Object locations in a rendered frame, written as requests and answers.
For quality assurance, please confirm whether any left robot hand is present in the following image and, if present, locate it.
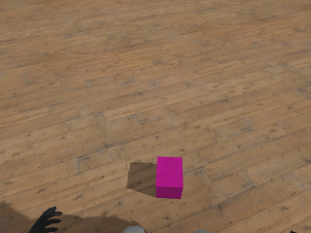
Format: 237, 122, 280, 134
28, 207, 62, 233

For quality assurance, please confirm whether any carton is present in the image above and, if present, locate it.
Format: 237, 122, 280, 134
155, 156, 184, 199

